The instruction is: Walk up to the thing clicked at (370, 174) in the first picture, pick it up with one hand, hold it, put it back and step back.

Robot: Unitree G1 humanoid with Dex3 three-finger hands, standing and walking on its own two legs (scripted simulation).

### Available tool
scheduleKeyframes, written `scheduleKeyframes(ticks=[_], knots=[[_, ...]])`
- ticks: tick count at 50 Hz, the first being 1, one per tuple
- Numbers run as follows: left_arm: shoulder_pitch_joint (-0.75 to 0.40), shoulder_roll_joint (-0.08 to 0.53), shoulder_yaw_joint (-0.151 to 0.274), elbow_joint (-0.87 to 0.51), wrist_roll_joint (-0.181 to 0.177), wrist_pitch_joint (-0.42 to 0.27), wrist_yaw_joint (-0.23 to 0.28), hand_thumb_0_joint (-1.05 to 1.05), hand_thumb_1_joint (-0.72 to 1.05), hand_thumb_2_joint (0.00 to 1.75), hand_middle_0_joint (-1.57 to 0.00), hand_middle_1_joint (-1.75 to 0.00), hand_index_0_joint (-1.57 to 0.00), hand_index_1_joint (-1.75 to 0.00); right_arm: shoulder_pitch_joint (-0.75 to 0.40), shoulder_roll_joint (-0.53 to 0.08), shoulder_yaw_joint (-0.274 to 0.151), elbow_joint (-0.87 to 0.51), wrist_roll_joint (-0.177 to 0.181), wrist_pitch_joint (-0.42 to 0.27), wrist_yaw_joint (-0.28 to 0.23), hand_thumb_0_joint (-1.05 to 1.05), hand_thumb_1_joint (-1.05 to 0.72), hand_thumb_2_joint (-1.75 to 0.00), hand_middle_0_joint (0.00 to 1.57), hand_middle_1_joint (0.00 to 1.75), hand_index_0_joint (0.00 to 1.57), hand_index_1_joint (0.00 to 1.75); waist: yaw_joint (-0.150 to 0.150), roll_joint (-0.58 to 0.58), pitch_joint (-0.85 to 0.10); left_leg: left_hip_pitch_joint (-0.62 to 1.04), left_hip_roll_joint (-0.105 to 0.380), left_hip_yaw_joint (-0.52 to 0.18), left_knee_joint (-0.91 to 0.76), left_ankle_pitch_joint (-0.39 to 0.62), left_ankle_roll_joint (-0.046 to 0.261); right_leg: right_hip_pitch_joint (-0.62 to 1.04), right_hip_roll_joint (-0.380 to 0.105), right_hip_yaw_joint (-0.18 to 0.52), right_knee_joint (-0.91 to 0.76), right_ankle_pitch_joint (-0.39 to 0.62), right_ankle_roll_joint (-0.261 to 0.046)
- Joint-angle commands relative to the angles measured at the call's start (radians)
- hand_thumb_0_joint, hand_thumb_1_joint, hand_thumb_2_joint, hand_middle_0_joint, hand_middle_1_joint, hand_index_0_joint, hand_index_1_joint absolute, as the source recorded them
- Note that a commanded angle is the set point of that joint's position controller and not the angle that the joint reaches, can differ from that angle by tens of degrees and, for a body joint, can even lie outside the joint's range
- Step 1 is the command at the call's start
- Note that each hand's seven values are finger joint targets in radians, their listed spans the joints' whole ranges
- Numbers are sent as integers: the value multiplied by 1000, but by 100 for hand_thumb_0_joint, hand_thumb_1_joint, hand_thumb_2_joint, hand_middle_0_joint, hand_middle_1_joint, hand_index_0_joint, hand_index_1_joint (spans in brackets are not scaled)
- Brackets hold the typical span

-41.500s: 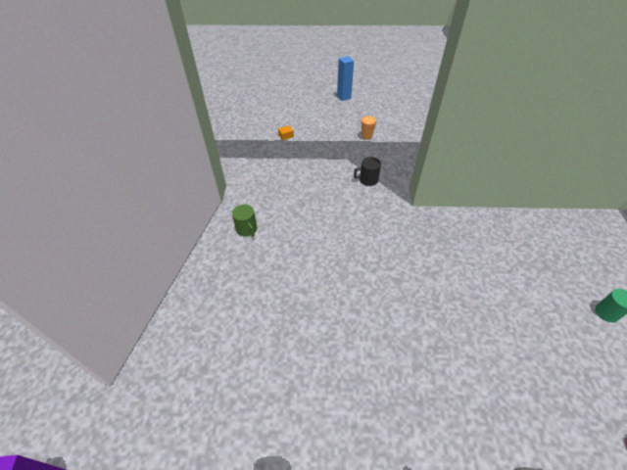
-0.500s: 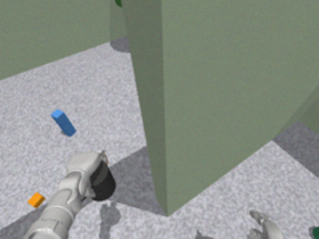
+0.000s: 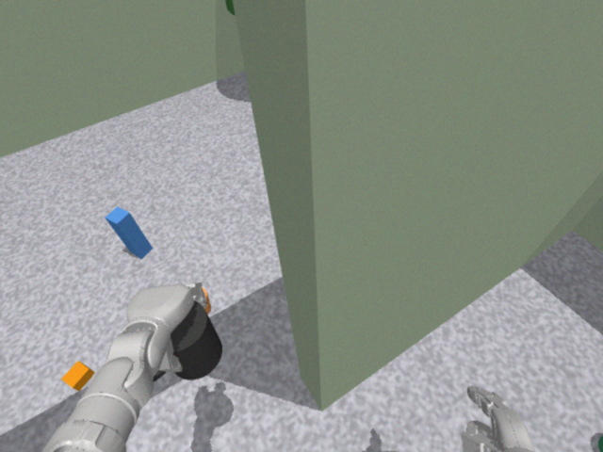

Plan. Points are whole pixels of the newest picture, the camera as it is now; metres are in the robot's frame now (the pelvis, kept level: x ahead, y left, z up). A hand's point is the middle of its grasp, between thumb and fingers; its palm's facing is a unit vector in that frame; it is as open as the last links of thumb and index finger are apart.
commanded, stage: hold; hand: left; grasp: from above
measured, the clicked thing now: (179, 347) +0.29 +0.22 -0.10
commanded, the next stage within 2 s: crouch in 0.88 s
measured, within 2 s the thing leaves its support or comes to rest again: neither
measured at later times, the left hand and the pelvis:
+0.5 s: hand (168, 332) +0.29 +0.22 -0.04, palm faces -0.47 -0.08 -0.88, open 11.6 cm; pelvis +0.01 +0.00 +0.00, yaw +0 degrees
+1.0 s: hand (167, 329) +0.29 +0.22 -0.04, palm faces -0.47 -0.07 -0.88, open 11.7 cm; pelvis +0.01 +0.00 +0.01, yaw +0 degrees
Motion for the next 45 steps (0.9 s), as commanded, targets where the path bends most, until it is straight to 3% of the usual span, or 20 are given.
scheduleKeyframes(ticks=[1,7,14,16,18,20,21,22,25,26,27,31,35,38,40,42,45], knots=[[-372,232,119,-246,3,0,43,0,44,115,-90,-87,-87,-90,-74,-131,-43,-136,-3,-45,-5,0,-90,-90,20,30,20,30,6,-17,-276,149,-38,-5,-75,170,16,79,55,-33,-93,132,-37],[-345,220,108,-267,-1,4,20,0,43,115,-89,-87,-86,-91,-89,-129,-41,-150,1,-44,-7,0,-90,-90,20,30,20,30,10,-15,-263,160,-39,-2,-87,177,16,91,53,-30,-102,138,-39],[-322,235,130,-307,-7,-2,-1,0,40,115,-86,-89,-84,-92,-95,-129,-41,-157,3,-42,-10,0,-90,-90,20,30,20,30,20,6,-264,179,-35,-5,-98,196,12,104,57,-33,-109,147,-42],[-339,209,98,-311,0,0,-3,0,42,116,-87,-90,-85,-93,-97,-124,-39,-158,1,-39,-10,0,-90,-90,20,30,20,30,10,-12,-265,186,-34,-9,-98,212,12,101,59,-37,-108,163,-40],[-319,232,127,-295,-2,1,-1,0,41,118,-87,-89,-84,-93,-93,-124,-39,-155,4,-37,-10,0,-90,-90,20,30,20,30,14,-13,-258,175,-41,-2,-96,220,17,115,55,-31,-110,176,-39],[-344,209,97,-307,-4,-1,-4,0,41,118,-87,-92,-85,-94,-98,-120,-35,-160,4,-35,-10,0,-90,-90,20,30,20,30,10,-19,-252,180,-42,-1,-98,213,18,107,52,-30,-117,172,-37],[-336,212,103,-299,0,-1,-4,0,41,119,-87,-92,-84,-95,-95,-125,-38,-157,3,-35,-9,0,-90,-90,20,30,20,30,3,-35,-258,184,-42,-2,-94,221,20,112,51,-29,-116,182,-35],[-317,236,128,-297,-1,-1,-2,0,40,120,-87,-90,-84,-94,-95,-123,-39,-154,4,-32,-10,0,-90,-90,20,30,20,30,18,-22,-264,181,-45,0,-95,227,20,122,49,-29,-117,187,-35],[-351,218,103,-327,6,-7,-4,0,38,120,-86,-91,-82,-95,-91,-122,-39,-149,2,-29,-10,0,-90,-90,20,30,20,30,6,-14,-290,209,-42,-4,-90,269,18,124,52,-33,-105,225,-38],[-363,261,139,-311,10,-6,4,0,39,120,-87,-90,-83,-94,-95,-125,-40,-142,3,-26,-12,0,-90,-90,20,30,20,30,15,2,-278,200,-45,-2,-91,262,18,126,49,-31,-113,219,-37],[-359,253,139,-300,7,-7,10,0,38,118,-85,-90,-82,-93,-90,-127,-40,-143,2,-26,-12,0,-90,-90,20,30,20,30,12,-3,-276,199,-40,-5,-93,249,15,118,53,-34,-112,203,-38],[-332,216,114,-262,9,-4,19,0,41,122,-87,-95,-84,-98,-93,-125,-39,-146,2,-26,-9,0,-90,-90,20,30,20,30,11,-19,-259,192,-41,-4,-99,232,16,115,51,-36,-118,186,-39],[-357,221,107,-309,8,-6,11,0,39,125,-86,-96,-83,-99,-90,-128,-47,-144,1,-25,-9,0,-90,-90,20,30,20,30,9,4,-295,219,-40,-6,-94,276,13,122,52,-37,-110,226,-40],[-341,233,125,-323,2,-6,10,0,39,123,-86,-94,-83,-97,-90,-126,-47,-142,2,-24,-10,0,-90,-90,20,30,20,30,19,3,-293,217,-37,-6,-96,276,11,131,54,-40,-112,221,-41],[-365,215,103,-292,8,-2,12,0,38,123,-85,-95,-82,-98,-90,-126,-44,-141,-1,-26,-9,0,-90,-90,20,30,20,30,9,-3,-272,211,-36,-8,-100,267,10,119,55,-41,-115,212,-42],[-330,223,120,-272,9,0,17,0,38,121,-84,-95,-82,-98,-80,-130,-49,-143,1,-23,-9,0,-90,-90,20,30,20,30,15,-24,-274,195,-41,-3,-97,277,16,140,51,-39,-117,231,-39],[-333,215,106,-273,5,-6,9,0,38,124,-85,-96,-82,-99,-85,-128,-49,-144,1,-22,-7,0,-90,-90,20,30,20,30,15,-13,-271,200,-40,-4,-98,273,15,136,49,-40,-117,224,-40]])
